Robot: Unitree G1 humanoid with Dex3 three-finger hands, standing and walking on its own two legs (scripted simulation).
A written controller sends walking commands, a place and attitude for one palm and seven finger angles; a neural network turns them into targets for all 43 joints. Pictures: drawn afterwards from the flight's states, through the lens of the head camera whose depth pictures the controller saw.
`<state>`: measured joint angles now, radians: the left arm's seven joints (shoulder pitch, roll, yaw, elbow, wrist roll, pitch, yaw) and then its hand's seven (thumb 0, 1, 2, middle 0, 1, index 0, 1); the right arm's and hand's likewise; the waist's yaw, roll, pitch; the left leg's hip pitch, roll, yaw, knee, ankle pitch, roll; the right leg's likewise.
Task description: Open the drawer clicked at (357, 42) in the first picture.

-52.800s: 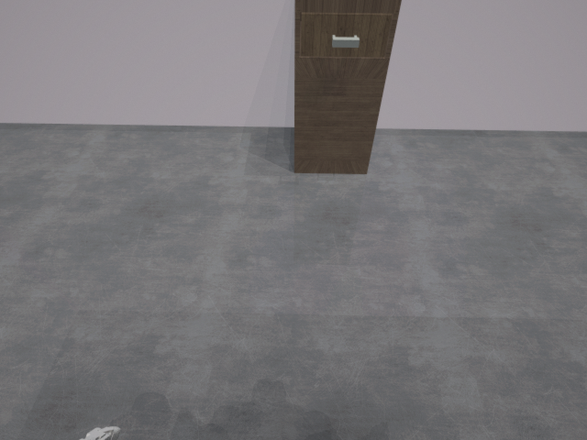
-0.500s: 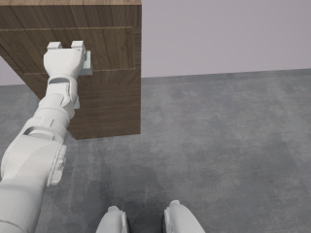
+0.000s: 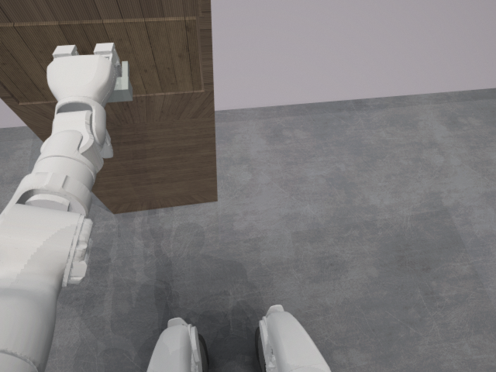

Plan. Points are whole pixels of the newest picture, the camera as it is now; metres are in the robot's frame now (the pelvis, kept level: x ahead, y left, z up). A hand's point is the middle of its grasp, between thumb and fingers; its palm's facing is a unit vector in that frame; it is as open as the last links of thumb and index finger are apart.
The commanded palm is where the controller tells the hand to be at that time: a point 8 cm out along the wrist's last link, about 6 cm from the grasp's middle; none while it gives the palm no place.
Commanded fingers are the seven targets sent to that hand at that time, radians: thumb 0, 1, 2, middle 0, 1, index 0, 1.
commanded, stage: lift the fingers back up to retry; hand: left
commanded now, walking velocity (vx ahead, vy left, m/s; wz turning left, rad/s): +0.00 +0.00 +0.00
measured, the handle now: (99, 79) +0.61 +0.18 +0.03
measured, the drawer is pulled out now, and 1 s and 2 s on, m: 0.00 0.00 0.00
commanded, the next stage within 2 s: re-aim the fingers above the handle in 0.72 s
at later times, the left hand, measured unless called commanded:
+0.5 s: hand (80, 80) +0.56 +0.19 +0.08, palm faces -0.06 -0.04 -1.00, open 13.9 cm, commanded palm +0.54 +0.17 +0.14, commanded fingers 0.00 -0.50 0.30 -0.30 -1.20 -0.30 -1.20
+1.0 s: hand (77, 86) +0.54 +0.18 +0.09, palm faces -0.04 -0.02 -1.00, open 13.9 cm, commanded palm +0.53 +0.18 +0.14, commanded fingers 0.00 -0.50 0.30 -0.30 -1.20 -0.30 -1.20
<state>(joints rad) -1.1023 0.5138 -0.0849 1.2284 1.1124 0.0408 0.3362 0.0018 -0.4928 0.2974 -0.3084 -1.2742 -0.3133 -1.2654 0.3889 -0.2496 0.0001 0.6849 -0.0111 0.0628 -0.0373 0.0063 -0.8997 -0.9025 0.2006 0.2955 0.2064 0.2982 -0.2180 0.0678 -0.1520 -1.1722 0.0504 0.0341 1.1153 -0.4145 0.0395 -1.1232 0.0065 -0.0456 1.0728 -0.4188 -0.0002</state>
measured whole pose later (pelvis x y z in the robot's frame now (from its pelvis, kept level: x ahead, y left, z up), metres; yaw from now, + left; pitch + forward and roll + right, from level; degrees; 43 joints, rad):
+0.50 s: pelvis +0.05 +0.00 +0.05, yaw +0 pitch +22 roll -3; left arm -0.96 0.46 -0.10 1.13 1.06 0.03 0.32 0.00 -0.49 0.30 -0.32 -1.20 -0.32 -1.20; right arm 0.41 -0.25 -0.04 0.72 -0.01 0.09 -0.03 0.01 -0.90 -0.90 0.20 0.30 0.21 0.30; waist -0.17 0.06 -0.14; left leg -0.86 0.04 0.04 0.86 -0.39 0.03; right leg -0.81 0.01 -0.04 0.80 -0.38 0.00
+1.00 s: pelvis +0.07 -0.01 +0.06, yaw +2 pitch +18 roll -1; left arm -0.79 0.38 -0.11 1.01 1.08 0.02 0.33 0.00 -0.49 0.30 -0.32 -1.20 -0.32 -1.20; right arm 0.32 -0.24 -0.08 0.71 -0.01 0.13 0.00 0.01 -0.90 -0.90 0.20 0.30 0.21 0.30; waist -0.09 0.06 -0.14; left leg -0.70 0.03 0.03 0.76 -0.38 0.01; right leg -0.65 0.01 -0.04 0.73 -0.40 -0.01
